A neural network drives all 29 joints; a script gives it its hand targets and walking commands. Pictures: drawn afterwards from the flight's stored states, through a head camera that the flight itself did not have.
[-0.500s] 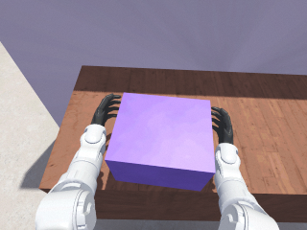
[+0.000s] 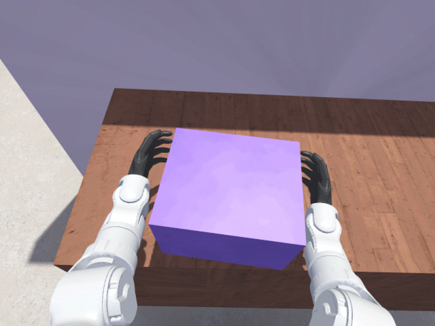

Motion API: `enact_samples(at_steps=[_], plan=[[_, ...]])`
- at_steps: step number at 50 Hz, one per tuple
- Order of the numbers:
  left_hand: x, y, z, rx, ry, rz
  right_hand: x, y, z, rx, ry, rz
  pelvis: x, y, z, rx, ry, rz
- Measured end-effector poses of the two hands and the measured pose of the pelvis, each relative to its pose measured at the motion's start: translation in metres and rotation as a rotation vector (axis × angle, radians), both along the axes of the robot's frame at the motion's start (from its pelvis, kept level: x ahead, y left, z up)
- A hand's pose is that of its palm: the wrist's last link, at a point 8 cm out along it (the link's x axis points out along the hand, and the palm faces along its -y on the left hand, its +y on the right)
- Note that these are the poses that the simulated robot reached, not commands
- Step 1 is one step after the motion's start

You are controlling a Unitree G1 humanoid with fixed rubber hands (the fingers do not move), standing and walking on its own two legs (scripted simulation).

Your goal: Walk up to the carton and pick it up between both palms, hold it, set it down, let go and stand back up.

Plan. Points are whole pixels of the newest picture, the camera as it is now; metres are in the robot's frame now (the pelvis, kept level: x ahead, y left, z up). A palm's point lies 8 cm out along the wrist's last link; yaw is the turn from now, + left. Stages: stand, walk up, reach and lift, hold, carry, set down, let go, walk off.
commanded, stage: set down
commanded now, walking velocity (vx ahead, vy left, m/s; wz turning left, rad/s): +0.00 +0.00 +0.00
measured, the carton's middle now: (229, 198) +0.37 -0.04 -0.03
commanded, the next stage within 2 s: none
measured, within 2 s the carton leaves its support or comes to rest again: neither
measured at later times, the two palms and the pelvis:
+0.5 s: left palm (140, 178) +0.41 +0.13 +0.01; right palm (315, 203) +0.35 -0.22 -0.02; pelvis -0.01 +0.00 -0.01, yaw +0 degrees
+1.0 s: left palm (127, 188) +0.38 +0.15 +0.01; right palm (318, 220) +0.32 -0.22 -0.04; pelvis -0.07 -0.02 -0.04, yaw +0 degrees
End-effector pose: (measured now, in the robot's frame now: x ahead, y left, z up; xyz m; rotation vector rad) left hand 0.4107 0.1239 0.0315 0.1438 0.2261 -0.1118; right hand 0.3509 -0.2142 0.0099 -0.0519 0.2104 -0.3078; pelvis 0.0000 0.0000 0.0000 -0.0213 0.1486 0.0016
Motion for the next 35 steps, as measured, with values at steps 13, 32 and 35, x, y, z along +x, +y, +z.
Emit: enact_samples(at_steps=[13,32,35], plan=[[0.001,-0.001,-0.002,-0.009,-0.024,-0.008,-0.002,-0.001,-0.005,-0.013,-0.007,0.001,-0.003,-0.001,-0.001,0.001,0.022,0.0],[-0.006,0.01,-0.033,-0.125,0.069,0.132,-0.003,-0.002,-0.035,0.067,0.076,-0.018,-0.02,-0.007,-0.016,-0.001,0.184,-0.009],[-0.006,0.013,-0.029,-0.113,0.055,0.138,-0.003,-0.003,-0.035,0.077,0.08,-0.008,-0.027,-0.008,-0.02,0.001,0.199,-0.009]])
